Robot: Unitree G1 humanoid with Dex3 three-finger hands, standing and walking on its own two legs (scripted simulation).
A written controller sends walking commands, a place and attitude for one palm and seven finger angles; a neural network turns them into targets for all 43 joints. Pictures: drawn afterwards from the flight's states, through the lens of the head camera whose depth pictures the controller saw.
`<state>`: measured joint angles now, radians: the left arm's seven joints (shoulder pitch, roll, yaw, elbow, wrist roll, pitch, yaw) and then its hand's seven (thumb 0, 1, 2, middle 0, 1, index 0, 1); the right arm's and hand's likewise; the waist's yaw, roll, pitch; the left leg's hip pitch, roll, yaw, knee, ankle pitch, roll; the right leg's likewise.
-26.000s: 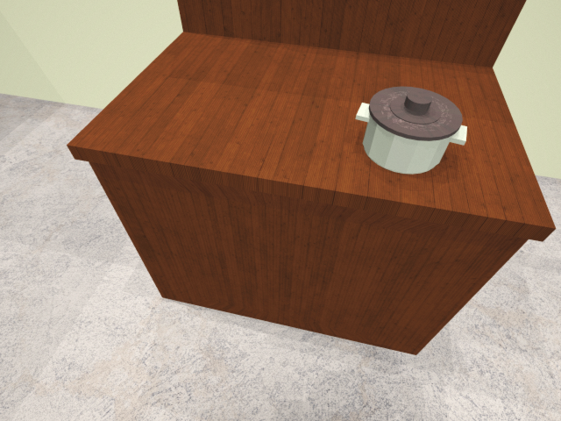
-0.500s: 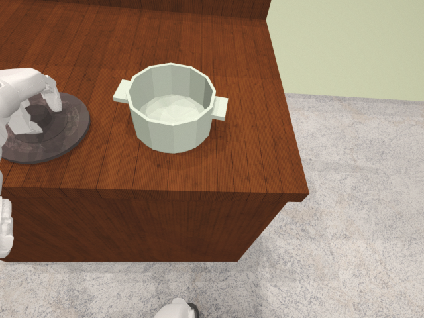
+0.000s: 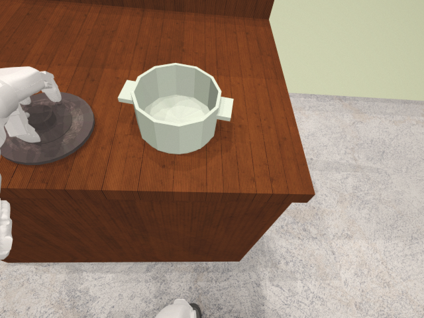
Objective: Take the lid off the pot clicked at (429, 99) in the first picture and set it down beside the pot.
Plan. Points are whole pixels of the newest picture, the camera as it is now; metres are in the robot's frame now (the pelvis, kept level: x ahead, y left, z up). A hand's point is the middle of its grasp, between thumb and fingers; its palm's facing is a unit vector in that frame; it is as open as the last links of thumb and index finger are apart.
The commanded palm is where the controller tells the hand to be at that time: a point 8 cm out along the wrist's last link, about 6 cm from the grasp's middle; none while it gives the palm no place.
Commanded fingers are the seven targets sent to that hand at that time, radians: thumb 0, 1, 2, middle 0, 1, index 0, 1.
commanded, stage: raise the empty hand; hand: left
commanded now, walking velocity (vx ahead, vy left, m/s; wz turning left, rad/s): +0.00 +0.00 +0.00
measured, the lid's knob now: (40, 117) +0.46 +0.33 +0.07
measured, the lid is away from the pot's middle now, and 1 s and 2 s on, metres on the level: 0.26 0.26 0.26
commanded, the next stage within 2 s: draw the hand back to the body in 1.38 s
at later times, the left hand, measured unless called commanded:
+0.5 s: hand (10, 101) +0.43 +0.34 +0.14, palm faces -0.33 -0.10 -0.94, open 11.0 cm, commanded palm +0.46 +0.31 +0.21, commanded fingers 0.00 -0.08 0.78 -0.41 -0.75 -0.41 -0.75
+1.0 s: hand out of the picture +0.44 +0.34 +0.19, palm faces -0.28 -0.11 -0.95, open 11.0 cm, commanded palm +0.46 +0.32 +0.26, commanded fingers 0.00 -0.08 0.78 -0.41 -0.75 -0.41 -0.75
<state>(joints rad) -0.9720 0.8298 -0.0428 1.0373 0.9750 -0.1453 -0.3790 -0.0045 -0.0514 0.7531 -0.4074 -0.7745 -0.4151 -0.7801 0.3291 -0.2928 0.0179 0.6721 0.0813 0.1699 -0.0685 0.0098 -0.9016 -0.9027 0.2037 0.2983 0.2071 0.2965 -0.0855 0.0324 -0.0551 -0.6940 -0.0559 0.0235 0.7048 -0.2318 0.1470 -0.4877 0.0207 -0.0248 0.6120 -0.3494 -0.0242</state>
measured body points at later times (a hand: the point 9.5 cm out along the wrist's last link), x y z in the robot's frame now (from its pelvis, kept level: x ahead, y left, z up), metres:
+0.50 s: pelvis -0.01 +0.01 +0.00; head +0.05 +0.04 +0.44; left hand +0.44 +0.34 +0.19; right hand +0.07 -0.26 -0.11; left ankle +0.06 +0.01 -0.71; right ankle -0.03 -0.18 -0.71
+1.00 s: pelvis -0.01 +0.00 +0.00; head +0.04 +0.04 +0.45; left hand +0.45 +0.34 +0.24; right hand +0.04 -0.27 -0.11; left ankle +0.06 +0.01 -0.71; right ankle -0.03 -0.18 -0.71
